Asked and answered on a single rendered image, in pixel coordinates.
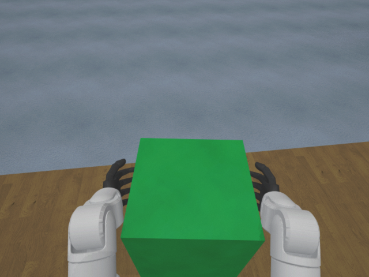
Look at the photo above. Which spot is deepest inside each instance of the carton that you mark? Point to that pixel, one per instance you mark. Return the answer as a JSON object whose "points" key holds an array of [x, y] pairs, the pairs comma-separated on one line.
{"points": [[192, 210]]}

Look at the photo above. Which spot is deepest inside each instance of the robot left forearm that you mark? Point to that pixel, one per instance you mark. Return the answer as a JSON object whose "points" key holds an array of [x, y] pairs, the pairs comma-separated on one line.
{"points": [[92, 235]]}

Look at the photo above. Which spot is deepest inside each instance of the right robot hand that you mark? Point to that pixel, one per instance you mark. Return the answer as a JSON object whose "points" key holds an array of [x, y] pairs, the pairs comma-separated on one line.
{"points": [[268, 182]]}

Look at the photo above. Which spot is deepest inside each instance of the robot right forearm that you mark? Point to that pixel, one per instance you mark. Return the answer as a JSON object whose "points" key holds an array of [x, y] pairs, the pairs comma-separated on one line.
{"points": [[294, 237]]}

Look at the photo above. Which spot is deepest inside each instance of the left robot hand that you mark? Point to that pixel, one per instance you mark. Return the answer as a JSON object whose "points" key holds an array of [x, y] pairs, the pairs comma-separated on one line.
{"points": [[113, 176]]}

